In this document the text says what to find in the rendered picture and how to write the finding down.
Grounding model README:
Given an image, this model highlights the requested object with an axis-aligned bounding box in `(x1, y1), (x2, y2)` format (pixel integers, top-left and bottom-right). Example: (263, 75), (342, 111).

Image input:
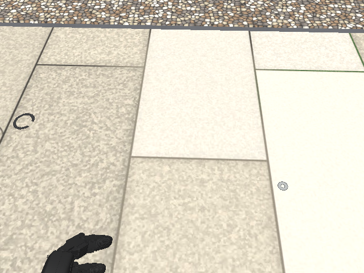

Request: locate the left robot hand
(41, 233), (113, 273)

